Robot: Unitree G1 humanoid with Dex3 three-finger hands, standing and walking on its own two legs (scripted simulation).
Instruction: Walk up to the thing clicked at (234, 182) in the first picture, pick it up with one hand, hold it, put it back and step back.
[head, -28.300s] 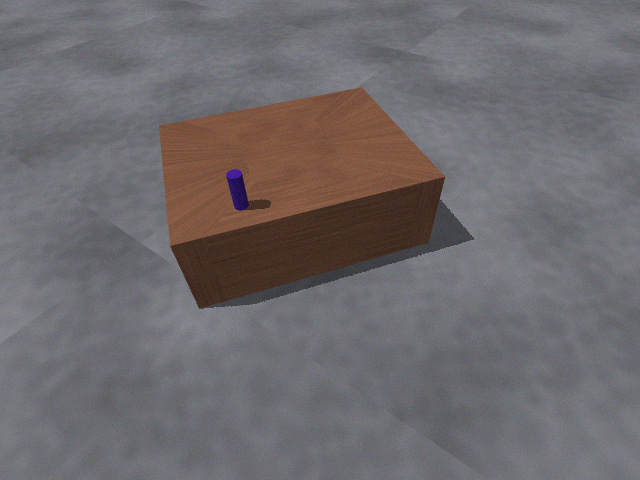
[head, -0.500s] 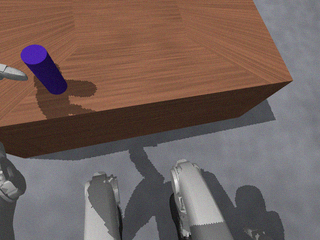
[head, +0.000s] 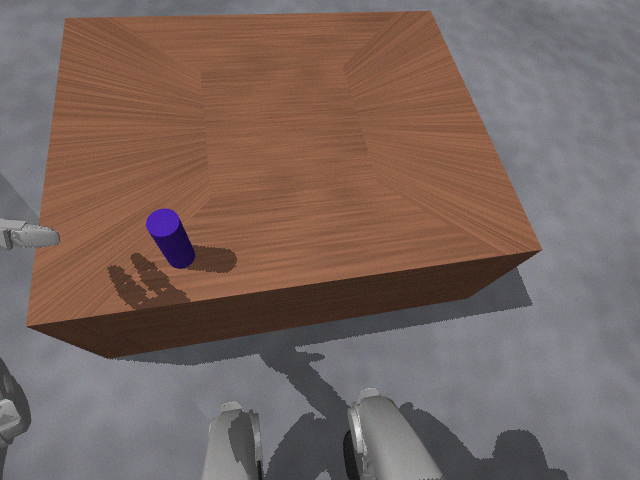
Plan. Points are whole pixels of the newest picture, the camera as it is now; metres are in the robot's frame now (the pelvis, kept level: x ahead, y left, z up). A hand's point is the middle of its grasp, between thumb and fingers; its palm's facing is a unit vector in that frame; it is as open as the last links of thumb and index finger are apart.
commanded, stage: home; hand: left
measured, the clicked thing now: (173, 240) +0.52 +0.21 -0.21
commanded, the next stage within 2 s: none
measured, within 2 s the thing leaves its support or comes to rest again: neither
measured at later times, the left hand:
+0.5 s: hand (78, 377) +0.28 +0.23 +0.01, palm faces +0.19 -0.92 -0.33, open 17.5 cm
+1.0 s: hand (144, 477) +0.19 +0.16 +0.03, palm faces +0.18 -0.95 -0.27, open 17.5 cm
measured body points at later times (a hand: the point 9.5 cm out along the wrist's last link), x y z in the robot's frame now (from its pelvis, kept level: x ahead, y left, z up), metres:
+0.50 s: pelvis +0.03 +0.00 +0.09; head +0.07 +0.01 +0.54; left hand +0.26 +0.28 +0.04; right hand +0.19 -0.24 +0.00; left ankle +0.04 +0.12 -0.60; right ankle +0.04 -0.15 -0.60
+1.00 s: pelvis +0.03 -0.03 +0.09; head +0.05 -0.03 +0.54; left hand +0.18 +0.21 +0.05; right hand +0.22 -0.25 +0.02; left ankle +0.04 +0.12 -0.60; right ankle +0.04 -0.15 -0.60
